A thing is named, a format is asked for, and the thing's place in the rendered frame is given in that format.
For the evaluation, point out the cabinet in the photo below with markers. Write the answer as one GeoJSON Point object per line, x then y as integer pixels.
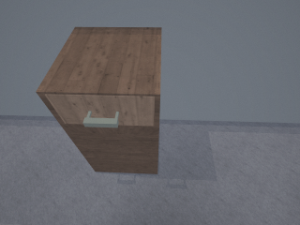
{"type": "Point", "coordinates": [110, 61]}

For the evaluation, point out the drawer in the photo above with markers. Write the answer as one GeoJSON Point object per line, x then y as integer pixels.
{"type": "Point", "coordinates": [133, 110]}

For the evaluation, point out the handle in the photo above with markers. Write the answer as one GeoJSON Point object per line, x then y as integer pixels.
{"type": "Point", "coordinates": [94, 122]}

